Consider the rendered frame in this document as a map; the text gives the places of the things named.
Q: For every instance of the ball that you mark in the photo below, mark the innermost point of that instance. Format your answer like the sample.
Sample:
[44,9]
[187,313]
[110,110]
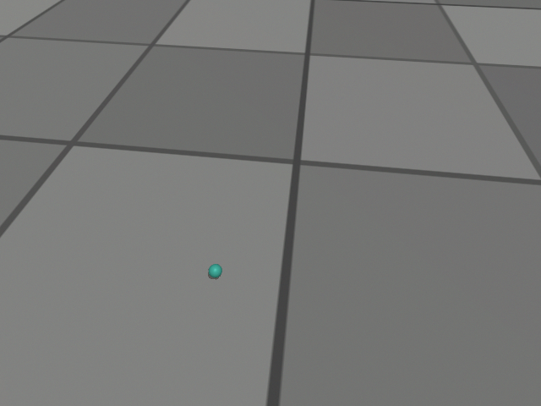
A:
[215,270]

